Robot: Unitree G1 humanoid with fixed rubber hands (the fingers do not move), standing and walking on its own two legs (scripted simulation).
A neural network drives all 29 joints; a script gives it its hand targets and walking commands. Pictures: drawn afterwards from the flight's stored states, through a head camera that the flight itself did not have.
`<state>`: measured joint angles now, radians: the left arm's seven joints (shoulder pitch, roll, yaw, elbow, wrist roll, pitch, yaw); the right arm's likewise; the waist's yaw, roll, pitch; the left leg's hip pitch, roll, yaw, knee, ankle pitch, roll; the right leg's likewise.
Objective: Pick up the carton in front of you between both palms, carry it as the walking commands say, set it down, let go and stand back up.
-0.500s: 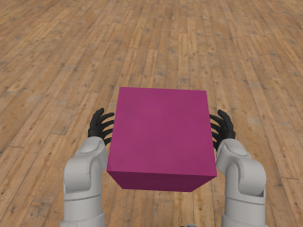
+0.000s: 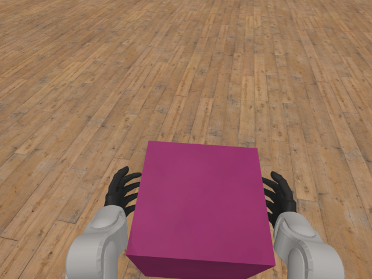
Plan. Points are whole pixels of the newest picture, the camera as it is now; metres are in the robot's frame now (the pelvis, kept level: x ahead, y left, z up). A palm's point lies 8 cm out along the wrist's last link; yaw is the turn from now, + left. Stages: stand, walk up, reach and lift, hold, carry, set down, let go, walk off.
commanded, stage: carry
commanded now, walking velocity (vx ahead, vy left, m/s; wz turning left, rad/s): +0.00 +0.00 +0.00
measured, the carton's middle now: (196, 217) +0.25 +0.00 +0.02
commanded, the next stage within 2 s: none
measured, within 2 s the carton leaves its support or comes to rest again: neither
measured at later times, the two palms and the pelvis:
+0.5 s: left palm (148, 136) +0.41 +0.12 +0.11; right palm (279, 141) +0.40 -0.18 +0.11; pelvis +0.17 -0.02 +0.01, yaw -2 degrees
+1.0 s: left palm (156, 122) +0.49 +0.12 +0.08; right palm (270, 129) +0.47 -0.18 +0.08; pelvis +0.24 -0.02 +0.00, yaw -4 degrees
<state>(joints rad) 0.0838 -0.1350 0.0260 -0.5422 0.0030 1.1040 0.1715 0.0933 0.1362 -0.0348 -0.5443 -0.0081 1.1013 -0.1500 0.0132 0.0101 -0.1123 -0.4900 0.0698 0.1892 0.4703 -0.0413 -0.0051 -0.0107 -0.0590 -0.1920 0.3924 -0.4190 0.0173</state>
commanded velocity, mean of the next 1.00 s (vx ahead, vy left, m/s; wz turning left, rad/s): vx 0.00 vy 0.00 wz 0.00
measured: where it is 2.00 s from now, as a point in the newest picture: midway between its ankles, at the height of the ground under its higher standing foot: outside the picture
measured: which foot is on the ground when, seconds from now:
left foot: up 0.00-0.00, down 0.02-1.00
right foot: down 0.00-0.06, up 0.08-0.18, down 0.20-1.00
